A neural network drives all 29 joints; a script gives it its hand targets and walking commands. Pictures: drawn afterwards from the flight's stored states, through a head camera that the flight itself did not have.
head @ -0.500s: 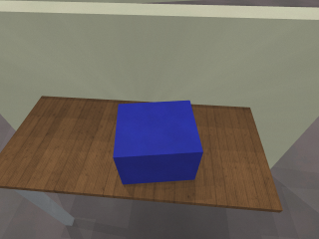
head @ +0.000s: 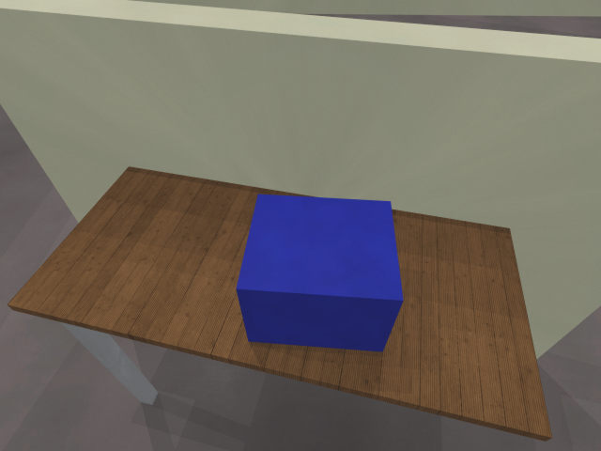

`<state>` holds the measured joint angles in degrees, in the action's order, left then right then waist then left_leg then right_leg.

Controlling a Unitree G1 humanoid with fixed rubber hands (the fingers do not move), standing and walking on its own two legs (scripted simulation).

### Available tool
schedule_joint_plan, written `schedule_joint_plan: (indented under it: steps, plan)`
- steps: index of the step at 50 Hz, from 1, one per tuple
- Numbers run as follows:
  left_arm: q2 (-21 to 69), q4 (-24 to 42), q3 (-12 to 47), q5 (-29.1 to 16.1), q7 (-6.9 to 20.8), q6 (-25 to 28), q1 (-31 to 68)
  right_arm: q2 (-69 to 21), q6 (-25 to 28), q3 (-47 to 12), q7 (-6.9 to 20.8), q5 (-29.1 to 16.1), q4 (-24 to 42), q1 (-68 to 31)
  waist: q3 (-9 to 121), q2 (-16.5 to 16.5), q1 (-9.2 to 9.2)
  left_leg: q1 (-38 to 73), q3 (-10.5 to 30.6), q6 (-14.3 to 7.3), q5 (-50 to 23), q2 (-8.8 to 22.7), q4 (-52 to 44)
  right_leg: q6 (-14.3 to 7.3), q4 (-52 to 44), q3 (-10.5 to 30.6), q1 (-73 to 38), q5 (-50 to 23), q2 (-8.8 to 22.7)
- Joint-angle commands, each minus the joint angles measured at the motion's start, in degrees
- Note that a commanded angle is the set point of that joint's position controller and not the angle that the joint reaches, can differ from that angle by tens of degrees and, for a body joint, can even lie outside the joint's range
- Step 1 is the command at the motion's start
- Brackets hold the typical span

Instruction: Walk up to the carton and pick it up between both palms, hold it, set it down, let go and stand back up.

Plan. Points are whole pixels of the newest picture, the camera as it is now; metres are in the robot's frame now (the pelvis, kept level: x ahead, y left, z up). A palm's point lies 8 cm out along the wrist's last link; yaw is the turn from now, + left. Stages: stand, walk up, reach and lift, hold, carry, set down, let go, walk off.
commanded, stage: walk up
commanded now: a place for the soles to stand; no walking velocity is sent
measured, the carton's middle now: (319, 271) +0.42 -0.01 -0.04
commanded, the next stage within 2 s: stand in 1.12 s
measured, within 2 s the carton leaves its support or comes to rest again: neither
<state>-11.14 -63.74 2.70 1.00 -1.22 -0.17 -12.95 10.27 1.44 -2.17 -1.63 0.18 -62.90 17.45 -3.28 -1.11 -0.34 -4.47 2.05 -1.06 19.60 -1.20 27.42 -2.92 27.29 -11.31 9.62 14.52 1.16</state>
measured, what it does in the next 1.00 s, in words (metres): stands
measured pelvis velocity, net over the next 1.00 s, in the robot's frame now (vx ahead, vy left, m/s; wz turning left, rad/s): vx -0.03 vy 0.00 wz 0.17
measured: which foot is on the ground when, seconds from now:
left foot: down 0.00-1.00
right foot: down 0.00-1.00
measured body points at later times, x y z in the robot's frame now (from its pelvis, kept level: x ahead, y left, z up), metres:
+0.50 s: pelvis +0.00 -0.01 +0.00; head +0.01 +0.00 +0.44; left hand -0.01 +0.24 -0.16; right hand +0.01 -0.23 -0.16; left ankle -0.05 +0.11 -0.74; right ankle +0.01 -0.08 -0.74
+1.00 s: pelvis -0.03 +0.00 -0.01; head -0.02 +0.01 +0.44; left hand -0.02 +0.27 -0.16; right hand +0.05 -0.24 -0.15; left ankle -0.05 +0.11 -0.74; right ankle +0.01 -0.08 -0.74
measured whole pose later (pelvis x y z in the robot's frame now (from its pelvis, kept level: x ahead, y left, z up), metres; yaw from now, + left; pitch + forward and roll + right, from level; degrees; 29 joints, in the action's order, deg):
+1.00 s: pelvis -0.03 +0.00 -0.01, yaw +10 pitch -3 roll -1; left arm -15.1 -58.2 1.4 1.1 -0.5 -3.1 -10.6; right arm 12.7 0.5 -0.8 -2.3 -0.6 -55.6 16.0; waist -3.8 -0.4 -1.0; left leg -14.4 10.3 -0.9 20.8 -4.8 38.4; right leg -2.7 35.2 -19.2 14.4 17.6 5.6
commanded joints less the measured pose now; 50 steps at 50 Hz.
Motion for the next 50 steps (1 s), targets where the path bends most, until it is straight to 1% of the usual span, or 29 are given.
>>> schedule_joint_plan:
  steps: [1,3,5,7,9,11,12,13,16,17,18,21,23,25,29,30,31,32,34,37,38,39,40,42,44,45,46,48,50]
  plan:
    - [-7.47,1.69,-0.99,-0.28,-0.24,0.80,-2.17,6.58,0.68,0.78,-0.38,-0.28,0.65,3.32,-3.27,0.91,-0.21,-11.49,5.72,-2.03,-9.84,5.05,-4.41,-0.82,-9.87,10.80,-4.04,-4.12,9.57]
    - [-8.29,1.78,-1.21,-0.30,-0.42,0.65,-2.03,6.30,0.68,0.52,-0.31,0.15,0.10,4.57,-1.55,0.89,0.36,-11.43,6.37,-1.96,-7.72,4.85,-4.59,-1.33,-10.51,11.19,-5.39,-0.51,10.06]
    - [-8.59,1.52,-1.35,-0.10,-0.41,0.52,-1.53,6.23,0.71,0.36,-0.48,0.16,-0.13,5.10,-2.39,1.85,0.85,-12.53,6.75,-1.79,-8.98,5.13,-4.26,-1.65,-9.91,10.28,-5.62,-2.45,9.97]
    - [-8.62,1.14,-1.40,-0.08,-0.37,0.45,-2.73,6.77,0.79,0.54,-0.64,0.18,0.04,4.88,-1.91,-0.77,0.20,-13.11,6.33,-1.52,-8.70,4.78,-4.22,-1.51,-9.29,9.53,-5.32,-1.09,10.06]
    - [-7.64,1.58,-1.21,-0.04,-0.42,0.29,-2.48,5.86,0.77,-0.05,-0.70,-0.34,-0.33,4.32,-4.12,-1.50,0.03,-14.93,7.39,-1.53,-10.09,5.04,-4.38,-1.27,-9.21,8.17,-5.44,-1.37,9.93]
    - [-7.77,1.26,-1.25,0.05,-0.51,0.33,-2.82,6.06,0.80,0.26,-0.63,-0.12,-0.74,4.75,-4.20,-0.42,0.03,-15.47,8.02,-1.61,-11.37,4.99,-3.63,-0.83,-8.83,7.62,-6.71,-3.00,9.13]
    - [-8.02,1.55,-1.42,0.11,-0.41,0.38,-3.40,7.14,0.77,0.24,-0.74,-0.11,-0.43,4.64,-2.39,-0.01,-0.28,-14.77,8.14,-1.66,-12.13,4.80,-2.52,-0.95,-8.39,7.70,-6.14,-3.98,10.20]
    - [-7.92,1.56,-1.33,0.04,-0.44,0.27,-2.98,7.12,0.71,0.44,-0.82,-0.09,-0.67,4.44,-2.77,-1.44,0.08,-15.67,7.79,-1.55,-11.37,4.54,-1.93,-1.28,-8.60,7.81,-6.65,-2.56,10.49]
    - [-8.69,1.82,-1.37,-0.30,-0.55,-0.15,-2.36,6.00,0.61,0.08,-0.81,0.01,-0.17,4.57,-3.29,-0.16,-0.26,-15.63,9.30,-1.88,-10.61,4.56,-1.81,-1.58,-9.22,7.07,-5.24,1.77,10.36]
    - [-8.87,1.81,-1.57,-0.04,-0.57,-0.13,-2.08,6.09,0.69,0.07,-0.81,-0.37,0.03,5.09,-1.86,1.67,0.32,-16.26,9.13,-1.59,-10.41,4.50,-1.78,-1.51,-8.95,6.71,-6.79,0.56,9.91]
    - [-8.71,2.11,-1.48,0.07,-0.55,-0.17,-2.37,7.15,0.73,0.21,-0.79,-0.06,0.40,4.68,-1.42,-0.24,0.14,-15.84,9.37,-1.31,-11.31,4.30,-1.09,-1.51,-7.77,6.61,-6.87,-0.71,10.32]
    - [-8.49,2.34,-1.43,0.18,-0.62,-0.31,-2.54,7.15,0.57,0.42,-1.06,-0.16,0.27,4.89,-2.13,-0.53,-0.22,-17.02,9.64,-1.85,-13.06,4.29,-0.14,-2.03,-6.81,6.23,-6.78,-2.23,10.70]
    - [-10.24,3.07,-2.03,0.10,-0.80,-0.62,-1.22,8.42,0.58,1.07,-1.25,-0.23,2.11,3.23,-0.84,-2.43,-0.35,-19.02,10.40,-1.55,-18.69,4.45,2.12,-1.85,-3.80,4.65,-8.09,-8.52,10.52]
    - [-11.14,3.68,-2.81,0.35,-0.82,-0.80,-1.26,7.87,0.41,1.12,-1.53,-0.18,2.41,3.88,1.41,0.33,-0.32,-17.31,10.11,-1.33,-21.49,4.27,4.05,-2.73,-1.64,3.76,-9.19,-14.39,11.09]
    - [-11.13,4.88,-3.06,0.14,-0.74,-1.38,-1.12,8.50,-0.20,1.85,-1.80,0.02,4.28,2.61,2.21,0.27,-0.66,-18.60,9.68,-1.30,-18.02,3.12,7.60,-3.67,-1.91,4.52,-7.76,-11.63,13.22]
    - [-11.21,5.48,-3.14,0.16,-0.83,-1.59,-0.86,8.85,-0.29,1.80,-1.80,-0.20,5.00,2.38,1.28,-1.47,-0.84,-17.81,9.34,-1.08,-16.82,2.78,7.95,-4.23,-2.57,4.61,-5.18,-8.53,14.01]
    - [-11.61,5.77,-3.14,0.01,-0.70,-1.68,0.31,8.27,-0.44,2.06,-1.86,-0.09,5.33,2.46,-0.06,-1.27,-0.37,-17.13,9.61,-1.29,-17.51,3.05,7.17,-4.06,-2.68,3.89,-2.98,-6.35,14.22]
    - [-12.22,6.49,-3.55,0.01,-0.64,-1.82,2.49,8.58,-0.50,2.29,-1.82,-0.24,5.43,3.19,-0.74,0.97,0.58,-18.44,10.26,-1.42,-17.61,2.93,7.59,-3.86,-1.68,3.47,-2.71,-5.57,13.23]
    - [-11.24,6.72,-3.04,-0.27,-0.42,-2.23,1.73,10.18,-0.42,2.63,-1.64,-0.50,5.98,3.28,-1.05,-1.60,0.09,-19.69,12.15,-1.67,-17.85,3.00,6.60,-3.59,-0.31,3.51,-2.80,-3.44,11.98]
    - [-11.93,7.09,-2.95,-0.01,-0.17,-2.41,1.92,10.91,-0.41,3.00,-1.54,-0.64,7.64,2.08,1.00,-1.91,-0.16,-20.83,14.04,-2.09,-13.22,2.83,5.25,-3.33,-0.55,5.15,-4.52,1.93,11.77]
    - [-11.97,7.80,-3.06,0.01,-0.08,-2.51,2.43,11.30,-0.36,3.07,-1.45,-0.59,7.79,1.71,0.36,-3.14,-0.42,-22.12,14.55,-2.21,-13.78,2.79,5.06,-3.16,0.20,5.13,-4.65,1.54,11.98]
    - [-12.15,7.96,-3.09,0.07,0.06,-2.50,2.27,11.40,-0.27,3.12,-1.36,-0.49,8.27,1.64,0.95,-1.89,-0.56,-21.73,14.91,-2.15,-13.87,2.69,5.51,-3.08,0.44,4.75,-4.85,2.42,12.15]
    - [-12.04,7.63,-3.06,0.10,0.06,-2.57,2.88,11.34,-0.29,3.22,-1.47,-0.48,8.55,2.45,-0.04,-2.17,0.29,-21.50,15.08,-2.03,-14.07,3.03,4.29,-2.83,0.87,4.25,-4.03,2.19,12.18]
    - [-11.50,7.78,-2.69,0.01,0.32,-2.51,1.83,12.54,-0.15,3.52,-1.31,-0.71,9.40,1.61,0.51,-3.85,-0.51,-22.22,18.00,-2.45,-15.32,3.57,2.43,-2.11,2.49,3.73,-4.34,1.15,10.48]
    - [-11.65,7.88,-2.75,0.22,0.55,-2.58,1.47,12.94,-0.17,3.46,-1.26,-0.67,9.85,1.47,0.93,-5.14,-0.57,-23.52,21.15,-3.32,-11.11,4.50,-0.92,-0.90,3.27,4.19,-5.35,3.51,8.68]
    - [-11.63,8.56,-2.65,0.15,0.51,-2.49,2.08,12.72,-0.12,3.56,-1.16,-1.01,10.03,1.13,-0.72,-4.59,-0.39,-26.11,22.37,-3.50,-9.91,4.51,-1.88,-0.59,3.50,4.55,-5.91,3.10,8.31]
    - [-11.58,8.32,-2.51,-0.10,0.49,-2.38,1.35,12.94,-0.09,3.27,-1.10,-0.98,10.31,0.67,-0.26,-4.27,-1.52,-27.31,22.92,-4.08,-8.50,4.39,-1.78,-0.99,2.66,5.65,-7.49,3.98,8.19]
    - [-11.90,7.89,-2.66,0.06,0.33,-1.90,-0.24,12.37,0.13,3.24,-0.91,-0.73,10.99,0.10,0.70,-1.08,-1.45,-26.34,19.61,-3.49,-9.02,2.55,0.88,-1.69,0.04,6.06,-8.39,3.28,10.64]
    - [-13.46,7.70,-3.15,-0.39,0.11,-1.71,-0.63,11.74,-0.18,3.01,-0.97,-0.60,11.18,-0.07,2.04,-0.30,-1.64,-24.95,13.38,-1.80,-8.22,-0.13,7.78,-4.44,-5.29,8.68,-7.44,7.37,15.43]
